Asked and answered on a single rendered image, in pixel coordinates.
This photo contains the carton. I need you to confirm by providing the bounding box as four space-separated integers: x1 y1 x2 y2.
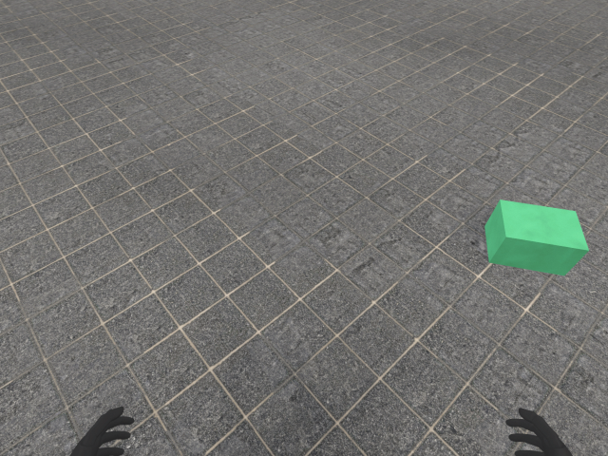
484 199 589 276

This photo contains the robot left hand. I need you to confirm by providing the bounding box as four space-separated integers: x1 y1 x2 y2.
70 407 134 456

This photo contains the robot right hand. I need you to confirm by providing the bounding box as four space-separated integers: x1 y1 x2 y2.
505 408 573 456

